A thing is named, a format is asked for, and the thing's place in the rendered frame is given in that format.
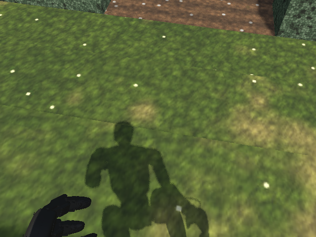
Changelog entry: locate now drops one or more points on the left robot hand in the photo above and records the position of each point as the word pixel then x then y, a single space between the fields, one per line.
pixel 46 224

